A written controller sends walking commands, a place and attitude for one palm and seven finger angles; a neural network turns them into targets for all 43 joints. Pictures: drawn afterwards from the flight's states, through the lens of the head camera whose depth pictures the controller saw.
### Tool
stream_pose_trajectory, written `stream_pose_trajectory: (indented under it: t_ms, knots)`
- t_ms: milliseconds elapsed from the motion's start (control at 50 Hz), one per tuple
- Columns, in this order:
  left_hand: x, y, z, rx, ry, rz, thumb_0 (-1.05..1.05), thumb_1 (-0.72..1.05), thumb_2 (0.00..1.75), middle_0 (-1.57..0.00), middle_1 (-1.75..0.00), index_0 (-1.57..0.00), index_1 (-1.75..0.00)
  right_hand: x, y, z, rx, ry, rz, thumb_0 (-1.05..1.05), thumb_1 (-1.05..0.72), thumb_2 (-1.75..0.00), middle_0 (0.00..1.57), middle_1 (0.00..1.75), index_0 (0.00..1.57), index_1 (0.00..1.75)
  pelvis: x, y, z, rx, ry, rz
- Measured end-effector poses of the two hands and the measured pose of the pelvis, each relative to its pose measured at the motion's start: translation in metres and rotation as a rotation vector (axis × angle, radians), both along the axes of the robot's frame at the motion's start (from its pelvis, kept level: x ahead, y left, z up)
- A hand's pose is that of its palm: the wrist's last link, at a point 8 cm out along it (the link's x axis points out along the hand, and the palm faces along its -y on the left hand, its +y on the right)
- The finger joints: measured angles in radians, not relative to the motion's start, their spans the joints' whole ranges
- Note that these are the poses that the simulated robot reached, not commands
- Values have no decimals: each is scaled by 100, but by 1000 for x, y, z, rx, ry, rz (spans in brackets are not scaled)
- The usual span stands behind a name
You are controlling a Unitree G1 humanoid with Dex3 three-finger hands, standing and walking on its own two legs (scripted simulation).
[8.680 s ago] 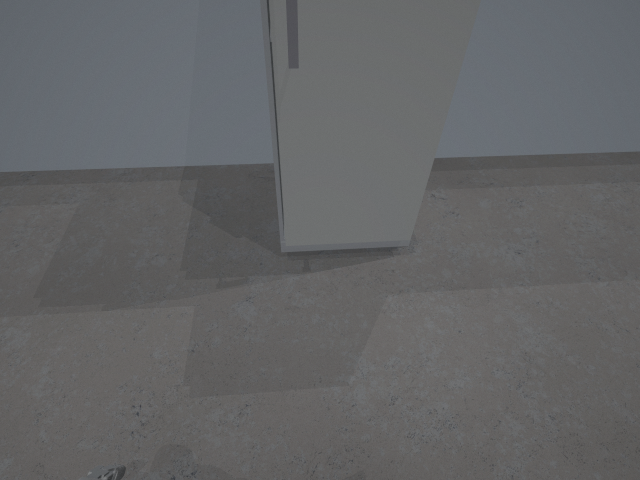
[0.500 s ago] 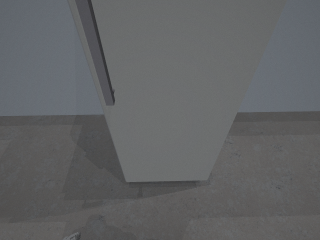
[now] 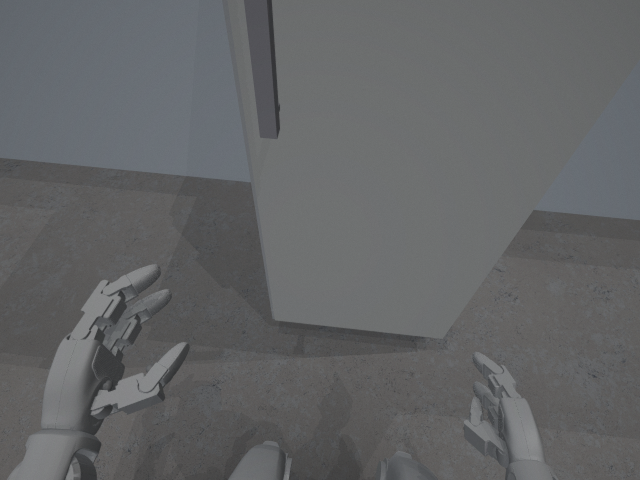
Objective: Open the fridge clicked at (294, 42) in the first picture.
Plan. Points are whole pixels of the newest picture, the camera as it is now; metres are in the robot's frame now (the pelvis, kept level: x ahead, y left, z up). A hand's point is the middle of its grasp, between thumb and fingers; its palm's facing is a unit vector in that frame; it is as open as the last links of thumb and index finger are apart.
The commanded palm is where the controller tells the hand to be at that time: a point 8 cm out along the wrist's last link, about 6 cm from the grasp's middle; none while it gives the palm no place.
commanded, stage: raise the hand to about handle height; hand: left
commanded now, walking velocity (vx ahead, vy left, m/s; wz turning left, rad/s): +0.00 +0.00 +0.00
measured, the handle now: out of the picture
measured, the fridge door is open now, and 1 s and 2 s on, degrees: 0 0 0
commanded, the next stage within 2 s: move the hooked fingers beside the handle in 1.52 s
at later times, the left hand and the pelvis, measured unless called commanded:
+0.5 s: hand (111, 271) +0.26 +0.24 +0.16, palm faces +0.10 -0.99 -0.08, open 12.5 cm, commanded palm +0.23 +0.29 +0.19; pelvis +0.03 +0.01 +0.05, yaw -1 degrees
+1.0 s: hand (43, 158) +0.30 +0.27 +0.26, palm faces +0.13 -0.99 -0.07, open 13.9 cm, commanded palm +0.27 +0.32 +0.27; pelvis +0.03 +0.00 +0.07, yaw -1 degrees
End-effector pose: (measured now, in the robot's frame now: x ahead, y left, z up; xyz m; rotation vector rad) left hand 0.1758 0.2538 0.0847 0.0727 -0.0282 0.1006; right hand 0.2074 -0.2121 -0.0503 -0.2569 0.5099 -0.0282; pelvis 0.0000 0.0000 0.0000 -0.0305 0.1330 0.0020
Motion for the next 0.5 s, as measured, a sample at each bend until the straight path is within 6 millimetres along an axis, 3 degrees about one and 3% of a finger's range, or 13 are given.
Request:
stream_pose_trajectory:
  t_ms: [120, 260, 380, 500]
  knots:
    - [29, 8, 20, 1, 71, -48, 1, 28, 63, -25, -69, -25, -70, -35, 12, -3, 53, 95, -60, 1, -90, -90, 20, 30, 21, 30, 4, 3, 19, 5, -28, -8]
    - [41, 22, 43, 0, 55, -10, 1, 12, 56, -26, -80, -26, -81, -56, -11, 11, 9, 118, -128, 1, -90, -90, 21, 30, 21, 30, 15, 7, 35, 12, -58, -23]
    - [48, 28, 60, 8, 18, -6, 0, -2, 50, -27, -89, -27, -90, -47, -33, 27, -51, 92, -154, 1, -90, -90, 20, 30, 21, 30, 22, 8, 43, 12, -88, -23]
    - [60, 36, 79, 10, -2, 0, 0, -16, 44, -28, -98, -28, -99, -21, -34, 45, -61, 32, -143, 1, -90, -90, 20, 30, 20, 30, 28, 7, 51, 13, -120, -19]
